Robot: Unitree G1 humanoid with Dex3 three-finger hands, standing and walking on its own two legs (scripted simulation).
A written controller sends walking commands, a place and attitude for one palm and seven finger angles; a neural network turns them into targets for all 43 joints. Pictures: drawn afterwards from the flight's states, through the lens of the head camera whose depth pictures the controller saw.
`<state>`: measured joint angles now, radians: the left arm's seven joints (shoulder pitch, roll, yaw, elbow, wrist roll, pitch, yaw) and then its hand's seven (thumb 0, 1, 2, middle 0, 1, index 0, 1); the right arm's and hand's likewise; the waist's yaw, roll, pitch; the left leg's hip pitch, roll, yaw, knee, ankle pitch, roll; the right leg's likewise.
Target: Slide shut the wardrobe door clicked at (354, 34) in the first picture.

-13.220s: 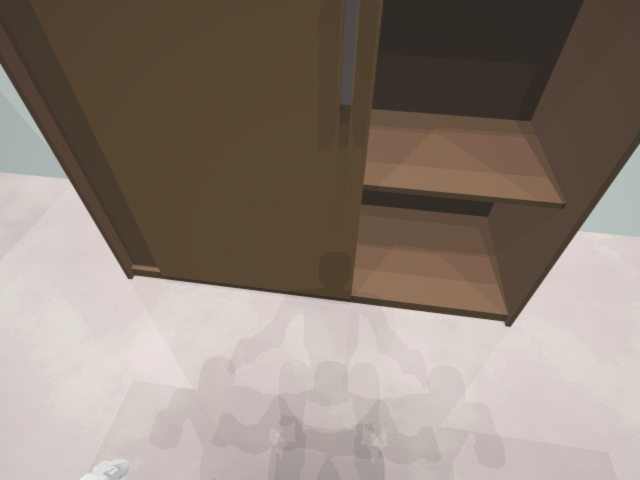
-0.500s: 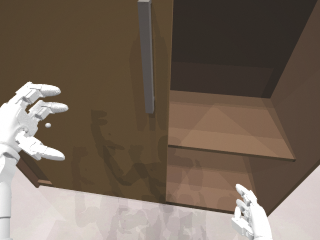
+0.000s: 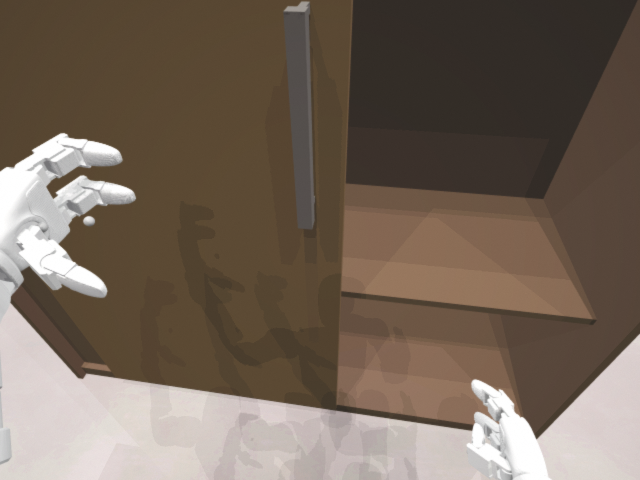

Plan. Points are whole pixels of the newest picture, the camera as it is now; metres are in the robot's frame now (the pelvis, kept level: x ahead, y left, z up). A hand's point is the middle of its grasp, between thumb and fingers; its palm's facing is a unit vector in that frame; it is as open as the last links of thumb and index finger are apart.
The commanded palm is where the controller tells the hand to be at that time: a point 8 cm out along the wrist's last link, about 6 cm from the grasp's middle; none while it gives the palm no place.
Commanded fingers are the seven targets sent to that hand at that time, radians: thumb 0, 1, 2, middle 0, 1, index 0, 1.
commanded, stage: raise the hand with hooked fingers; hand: left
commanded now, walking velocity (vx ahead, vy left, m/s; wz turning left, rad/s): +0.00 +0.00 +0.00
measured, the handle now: (305, 130) +0.50 +0.08 +0.23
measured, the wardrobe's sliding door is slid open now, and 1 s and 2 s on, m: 0.57 0.57 0.57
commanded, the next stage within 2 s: move the hooked fingers beside the handle in 0.26 s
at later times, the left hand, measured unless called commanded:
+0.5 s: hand (103, 202) +0.28 +0.25 +0.25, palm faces +0.07 -0.99 -0.10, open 14.0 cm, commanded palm +0.26 +0.29 +0.24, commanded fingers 0.00 -0.50 0.30 -0.30 -1.20 -0.30 -1.20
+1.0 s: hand (159, 194) +0.33 +0.22 +0.23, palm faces +0.01 -1.00 -0.10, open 14.0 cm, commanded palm +0.31 +0.27 +0.24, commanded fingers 0.00 -0.50 0.30 -0.30 -1.20 -0.30 -1.20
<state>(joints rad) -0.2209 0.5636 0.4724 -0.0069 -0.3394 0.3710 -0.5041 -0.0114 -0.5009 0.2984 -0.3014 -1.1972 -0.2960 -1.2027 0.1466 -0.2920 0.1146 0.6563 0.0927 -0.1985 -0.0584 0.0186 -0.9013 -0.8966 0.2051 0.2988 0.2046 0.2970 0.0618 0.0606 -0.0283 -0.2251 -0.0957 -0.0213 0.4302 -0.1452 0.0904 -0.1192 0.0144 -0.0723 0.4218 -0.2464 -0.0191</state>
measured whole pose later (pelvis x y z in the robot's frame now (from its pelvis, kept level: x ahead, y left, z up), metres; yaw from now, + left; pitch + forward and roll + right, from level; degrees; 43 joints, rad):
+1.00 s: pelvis +0.02 -0.03 +0.00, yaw -1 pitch -2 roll -1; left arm -0.31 0.53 0.45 0.15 -0.31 0.33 -0.43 -0.01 -0.50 0.30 -0.30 -1.20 -0.30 -1.20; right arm 0.18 -0.30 0.09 0.65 0.11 -0.19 -0.07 0.02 -0.90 -0.90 0.20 0.30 0.20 0.30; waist 0.04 0.07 -0.04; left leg -0.26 -0.05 -0.02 0.51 -0.22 0.05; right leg -0.15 0.06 -0.06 0.47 -0.29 -0.06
